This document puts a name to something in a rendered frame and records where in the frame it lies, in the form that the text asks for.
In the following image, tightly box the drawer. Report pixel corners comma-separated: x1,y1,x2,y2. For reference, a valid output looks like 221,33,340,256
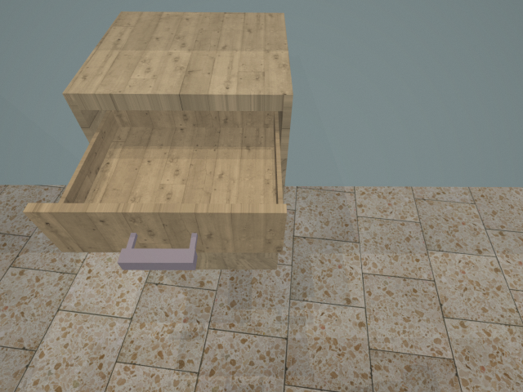
23,110,287,253

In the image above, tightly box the handle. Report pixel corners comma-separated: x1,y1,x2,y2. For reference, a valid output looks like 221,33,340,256
118,233,198,270

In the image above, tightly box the cabinet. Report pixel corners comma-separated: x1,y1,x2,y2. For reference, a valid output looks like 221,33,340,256
62,11,293,270

